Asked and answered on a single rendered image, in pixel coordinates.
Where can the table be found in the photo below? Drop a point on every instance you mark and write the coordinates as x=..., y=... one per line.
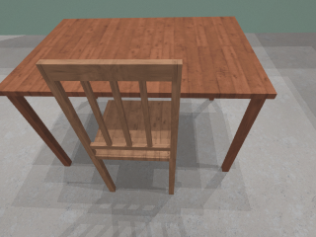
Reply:
x=218, y=62

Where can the chair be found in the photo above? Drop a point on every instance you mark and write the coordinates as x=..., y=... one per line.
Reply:
x=133, y=130

